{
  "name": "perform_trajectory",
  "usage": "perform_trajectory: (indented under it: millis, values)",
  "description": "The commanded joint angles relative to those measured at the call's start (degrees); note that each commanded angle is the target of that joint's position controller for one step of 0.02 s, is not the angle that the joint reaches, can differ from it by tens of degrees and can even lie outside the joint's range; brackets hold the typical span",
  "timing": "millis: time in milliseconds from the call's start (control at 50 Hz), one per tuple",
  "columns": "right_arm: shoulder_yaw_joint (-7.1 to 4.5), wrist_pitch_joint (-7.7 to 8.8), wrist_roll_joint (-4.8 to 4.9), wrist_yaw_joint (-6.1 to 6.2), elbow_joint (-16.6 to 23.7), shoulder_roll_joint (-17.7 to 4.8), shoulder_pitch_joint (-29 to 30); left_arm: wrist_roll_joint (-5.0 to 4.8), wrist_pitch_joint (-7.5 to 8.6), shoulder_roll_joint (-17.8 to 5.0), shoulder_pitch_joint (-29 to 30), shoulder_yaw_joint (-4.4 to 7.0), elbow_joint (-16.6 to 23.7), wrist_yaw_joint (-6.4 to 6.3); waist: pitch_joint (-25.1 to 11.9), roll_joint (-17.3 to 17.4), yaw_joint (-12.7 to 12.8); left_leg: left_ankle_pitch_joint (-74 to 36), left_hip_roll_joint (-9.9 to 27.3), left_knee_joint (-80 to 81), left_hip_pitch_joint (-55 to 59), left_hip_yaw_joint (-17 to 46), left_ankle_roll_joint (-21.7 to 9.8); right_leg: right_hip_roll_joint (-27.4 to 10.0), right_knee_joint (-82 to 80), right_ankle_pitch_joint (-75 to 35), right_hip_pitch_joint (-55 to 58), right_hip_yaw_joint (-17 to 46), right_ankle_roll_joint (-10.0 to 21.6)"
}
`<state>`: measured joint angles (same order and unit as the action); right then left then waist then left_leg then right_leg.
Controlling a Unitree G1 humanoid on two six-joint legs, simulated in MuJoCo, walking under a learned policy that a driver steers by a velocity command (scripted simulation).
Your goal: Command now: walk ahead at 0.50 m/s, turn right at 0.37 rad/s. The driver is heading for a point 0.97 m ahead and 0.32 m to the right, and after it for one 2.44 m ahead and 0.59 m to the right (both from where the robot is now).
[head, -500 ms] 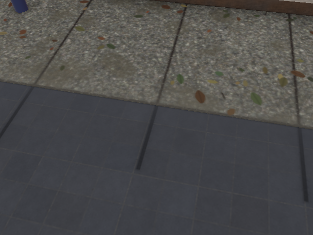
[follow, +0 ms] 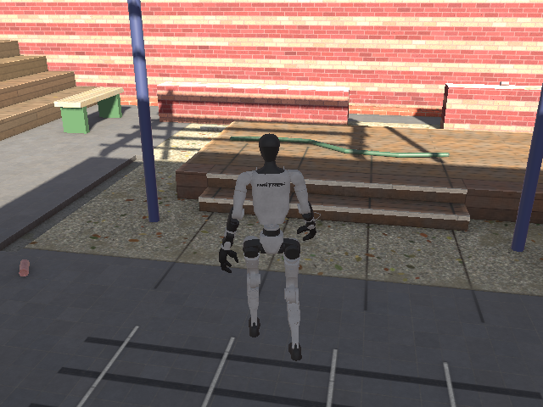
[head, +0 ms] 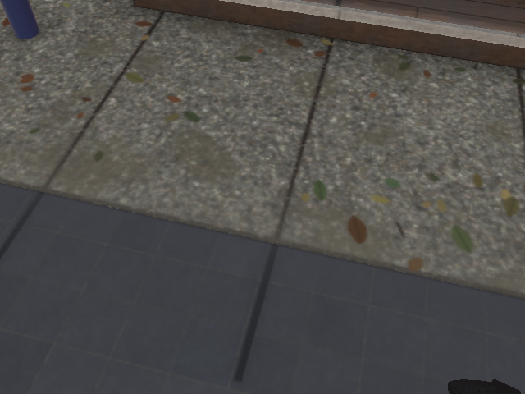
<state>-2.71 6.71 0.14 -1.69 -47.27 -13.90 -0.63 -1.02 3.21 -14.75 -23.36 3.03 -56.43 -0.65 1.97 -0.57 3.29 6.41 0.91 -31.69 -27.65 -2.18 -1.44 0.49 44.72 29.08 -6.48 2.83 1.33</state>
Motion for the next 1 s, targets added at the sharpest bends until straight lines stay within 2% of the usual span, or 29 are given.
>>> perform_trajectory:
  millis: [20,40,60,100,140,180,240,300,360,400,440,460,480,500,520,540,560,580,600,620,640,680,740,820,860,920,960,980,1000]
  values:
    - [-2.63,-0.11,0.04,0.8,-1.9,-8.9,-18.1,-2.04,2.27,-8.0,1.4,1.5,6.0,-0.08,-13.4,10.0,-9.3,12.5,20.9,14.3,41.5,31.1,-10.2,-2.5,29.2,-0.4,-36.5,4.9,1.6]
    - [-2.2,0.02,-0.1,0.8,-1.4,-7.7,-13.9,-1.84,2.14,-7.5,3.7,1.58,6.4,-0.45,-9.0,5.9,-7.5,7.8,19.1,16.2,33.4,24.8,-9.1,-5.3,27.7,-5.5,-34.4,3.7,1.5]
    - [-1.94,0.13,-0.38,0.71,-1.5,-6.3,-11.2,-1.06,1.78,-6.8,4.7,1.96,6.6,-0.65,-5.8,5.1,-6.0,4.2,17.5,18.3,27.0,19.8,-8.7,-7.0,25.2,-8.9,-32.2,3.5,1.4]
    - [-1.73,0.44,-0.98,0.72,-2.0,-4.9,-8.9,-1.16,0.26,-4.2,2.8,2.17,6.6,-0.36,-3.7,7.0,-3.4,0.8,15.0,21.7,20.5,12.3,-8.1,-8.9,22.7,-12.1,-27.3,3.5,1.3]
    - [-2.18,0.78,-0.82,1.04,-2.8,-5.9,-9.0,-1.07,-1.02,-2.9,4.1,2.19,7.8,-0.27,-1.6,5.9,-2.7,-2.7,14.9,23.8,18.3,7.5,-8.9,-9.6,21.0,-14.4,-28.7,3.0,0.9]
    - [-2.66,0.78,-0.98,1.61,-3.5,-7.2,-9.8,-0.62,-1.59,-3.0,6.6,2.37,9.3,-0.22,-0.2,4.3,-2.8,-5.2,15.0,24.9,18.7,4.0,-9.3,-9.8,17.3,-18.9,-31.9,3.5,0.3]
    - [-3.04,0.28,-1.05,2.33,-3.9,-8.5,-10.8,-0.39,-1.23,-2.6,10.6,2.21,11.0,0.63,0.8,3.5,-3.6,-8.0,14.0,25.4,20.7,-1.5,-8.6,-9.2,8.0,-27.0,-33.1,2.3,-0.2]
    - [-3.37,-0.39,-0.56,2.81,-4.2,-9.8,-12.7,-0.15,-0.85,-1.8,17.0,1.54,13.3,1.86,2.3,2.5,-5.9,-9.2,14.0,25.4,23.0,-5.7,-8.0,-8.4,-0.3,-31.3,-32.4,-1.6,0.2]
    - [-3.82,-1.51,0.17,2.91,-5.0,-11.0,-15.7,-0.22,-0.92,-1.9,22.1,1.19,16.0,2.94,3.9,2.2,-7.5,-11.2,15.6,23.5,28.8,-7.8,-7.5,-7.5,-5.1,-29.2,-34.0,-3.9,1.2]
    - [-4.15,-2.41,0.76,2.87,-5.2,-11.8,-16.2,-0.32,-1.06,-2.6,23.3,1.37,17.6,3.61,3.9,3.0,-7.0,-17.3,16.7,20.4,32.5,-9.0,-6.6,-6.3,-6.9,-24.9,-33.4,-5.6,2.5]
    - [-4.62,-3.15,1.22,3.02,-4.6,-13.4,-14.8,-0.33,-1.37,-4.5,20.7,2.32,18.2,3.9,0.8,5.1,-4.3,-35.3,16.8,13.1,34.2,-10.8,-5.3,-2.9,-7.3,-19.3,-26.9,-8.7,4.7]
    - [-4.81,-3.62,1.47,3.1,-4.2,-14.1,-13.9,-0.47,-1.52,-6.2,16.0,3.3,17.4,3.87,-2.1,5.8,-1.3,-43.4,16.3,5.7,33.8,-11.6,-4.6,-0.4,-7.7,-17.2,-20.4,-10.3,6.1]
    - [-4.67,-3.99,1.81,3.12,-3.8,-14.0,-12.6,-0.65,-1.56,-8.9,7.4,4.95,15.3,3.48,-6.5,4.7,3.7,-44.3,14.2,-5.9,30.0,-13.0,-2.9,2.4,-11.8,-20.4,-8.3,-11.0,8.1]
    - [-3.92,-3.69,0.7,3.19,-2.9,-12.2,-13.2,-0.65,-2.07,-13.9,-2.1,7.19,12.8,2.25,-11.6,-0.7,7.3,-28.6,11.7,-23.3,16.5,-13.1,0.0,-1.5,-13.9,-20.5,9.2,-1.7,11.1]
    - [-1.24,-2.13,-1.44,2.47,0.5,-3.0,-17.7,-0.99,-1.6,-20.1,-0.1,7.84,13.0,1.87,-14.7,-15.6,-0.4,24.6,-0.3,-42.7,-9.4,-7.9,3.4,-15.6,-19.7,-11.9,25.7,30.7,20.9]
    - [-1.49,0.48,0.88,1.64,1.5,-6.8,-12.8,-0.07,-0.5,-15.9,-1.7,6.31,15.0,2.35,-21.7,-8.9,3.0,28.5,-1.9,-49.3,-15.9,6.2,2.3,-20.0,-28.3,-6.1,29.0,45.1,23.5]
    - [-2.19,1.77,2.98,1.18,3.1,-9.3,-7.4,0.39,0.44,-12.3,0.2,5.23,14.6,2.62,-14.1,-5.8,3.6,22.8,0.8,-48.3,-21.0,6.9,0.7,-18.8,-29.4,-11.1,25.1,37.4,20.3]
    - [-2.0,2.41,2.36,1.41,2.8,-8.9,-7.1,0.07,0.94,-10.4,3.6,4.65,15.1,2.58,-9.8,-2.0,1.2,17.6,3.4,-43.5,-19.0,6.9,-0.4,-16.2,-28.8,-16.6,17.1,29.7,18.2]
    - [-2.43,2.36,0.84,1.83,1.9,-9.3,-7.6,0.1,1.04,-8.5,8.0,4.05,16.0,2.5,-7.0,0.0,-1.3,14.5,5.3,-38.4,-14.6,7.1,-0.1,-13.9,-29.0,-22.6,9.2,24.0,16.5]
    - [-2.92,1.61,0.35,1.84,1.5,-10.0,-9.0,0.65,1.13,-7.1,10.4,3.41,17.1,2.24,-6.2,-0.6,-3.3,12.4,6.5,-35.3,-10.4,7.5,0.2,-12.4,-30.1,-27.1,4.0,20.6,15.7]
    - [-3.1,0.77,0.13,1.75,1.6,-9.9,-9.4,0.82,1.19,-7.2,10.9,3.32,17.5,2.01,-5.9,-0.9,-4.1,11.4,6.6,-33.1,-8.0,7.4,0.9,-11.7,-31.2,-29.3,1.1,19.5,15.7]
    - [-2.87,-0.42,-0.72,1.89,2.3,-8.2,-8.4,0.33,1.47,-8.7,9.6,3.61,17.2,1.32,-4.6,-0.2,-4.5,8.7,6.0,-27.8,-7.2,6.2,2.8,-10.5,-32.4,-34.1,-2.6,16.2,16.0]
    - [-2.23,-0.84,-1.04,2.06,4.6,-6.6,-1.8,0.08,1.28,-10.3,6.6,3.99,16.4,0.08,-2.2,-1.2,-2.6,-1.6,4.0,-15.7,-8.6,5.5,4.7,-7.9,-32.8,-33.6,-4.8,12.7,14.3]
    - [-1.43,-0.31,-0.2,1.11,6.8,-5.3,4.7,-0.09,0.79,-10.0,3.7,3.91,15.4,-0.29,-1.0,-4.1,0.2,-13.0,0.9,-1.5,-3.7,4.6,4.4,-5.9,-32.1,-26.4,-6.6,11.3,11.0]
    - [-1.31,0.13,0.09,0.53,7.5,-5.7,6.4,-0.18,0.8,-9.2,1.8,3.69,14.2,-0.24,-0.7,-4.6,1.3,-14.7,0.8,1.0,-2.9,5.0,3.7,-7.3,-30.8,-25.3,-4.2,12.6,10.8]
    - [-1.53,0.96,0.03,-0.29,8.4,-7.2,7.2,-0.01,0.37,-8.8,-0.2,3.47,12.9,-0.53,-0.3,-5.1,1.5,-9.7,0.7,4.0,-4.2,5.1,1.7,-10.2,-26.6,-28.2,2.8,15.7,10.4]
    - [-1.93,1.43,0.07,-0.38,8.0,-8.4,4.6,0.18,-0.19,-9.4,0.1,3.64,12.6,-0.72,-0.7,-6.8,0.0,-4.2,-0.1,5.1,-1.4,3.9,-0.1,-11.3,-23.6,-35.4,5.7,17.0,9.7]
    - [-2.58,1.69,-0.14,-0.18,6.8,-9.5,-0.1,0.17,-0.38,-9.2,1.2,3.46,12.9,-0.7,-2.9,-7.0,-2.7,-4.1,-1.5,7.2,4.9,2.3,-1.7,-9.7,-19.1,-43.9,6.0,15.9,8.7]
    - [-3.44,1.9,-0.8,0.05,5.1,-11.6,-7.5,0.53,-0.38,-7.7,2.3,2.8,13.7,-0.49,-9.0,-6.0,-6.2,-6.6,1.3,5.5,17.0,4.4,-4.4,-6.7,-9.7,-47.5,2.9,13.5,7.1]
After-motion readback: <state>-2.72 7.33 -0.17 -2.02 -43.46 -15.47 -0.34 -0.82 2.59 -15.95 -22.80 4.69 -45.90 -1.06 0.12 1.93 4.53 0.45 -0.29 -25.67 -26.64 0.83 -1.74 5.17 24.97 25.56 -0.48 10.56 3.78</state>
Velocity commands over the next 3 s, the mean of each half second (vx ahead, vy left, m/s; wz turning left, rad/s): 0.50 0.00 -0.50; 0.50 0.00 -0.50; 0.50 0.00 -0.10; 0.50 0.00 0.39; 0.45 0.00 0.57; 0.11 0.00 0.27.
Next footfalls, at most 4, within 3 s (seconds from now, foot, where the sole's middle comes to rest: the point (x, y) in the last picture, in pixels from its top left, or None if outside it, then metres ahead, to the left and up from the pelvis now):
0.50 right None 0.39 -0.18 -0.76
1.00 left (331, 289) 0.74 -0.13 -0.76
1.52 right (457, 264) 0.84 -0.49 -0.76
2.06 left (406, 167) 1.21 -0.39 -0.76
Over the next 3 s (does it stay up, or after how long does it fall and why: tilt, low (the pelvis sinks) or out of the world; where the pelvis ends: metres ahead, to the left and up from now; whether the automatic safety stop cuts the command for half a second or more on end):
stays up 1.36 -0.51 0.01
